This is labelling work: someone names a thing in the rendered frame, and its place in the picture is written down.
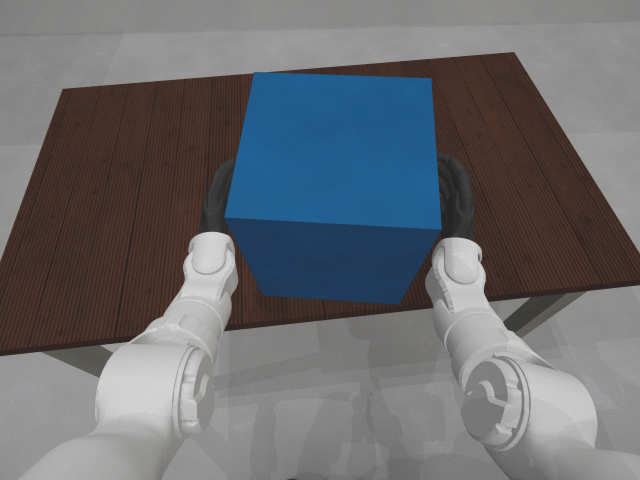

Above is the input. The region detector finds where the robot right hand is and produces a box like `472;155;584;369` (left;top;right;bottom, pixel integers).
436;151;474;241

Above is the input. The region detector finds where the robot left forearm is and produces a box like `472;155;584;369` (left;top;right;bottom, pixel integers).
95;232;238;423

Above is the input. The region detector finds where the left robot upper arm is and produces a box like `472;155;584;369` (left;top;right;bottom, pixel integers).
18;344;215;480

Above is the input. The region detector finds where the robot left hand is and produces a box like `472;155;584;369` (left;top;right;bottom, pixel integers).
199;158;236;235

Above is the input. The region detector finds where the right robot upper arm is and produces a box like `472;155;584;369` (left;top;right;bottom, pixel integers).
461;356;640;480

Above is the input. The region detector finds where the table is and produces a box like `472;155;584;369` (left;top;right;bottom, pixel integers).
0;52;640;378

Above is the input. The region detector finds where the robot right forearm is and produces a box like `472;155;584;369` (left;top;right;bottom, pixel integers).
425;237;598;436

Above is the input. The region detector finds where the carton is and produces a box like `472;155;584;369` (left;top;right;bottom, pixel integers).
224;72;442;305

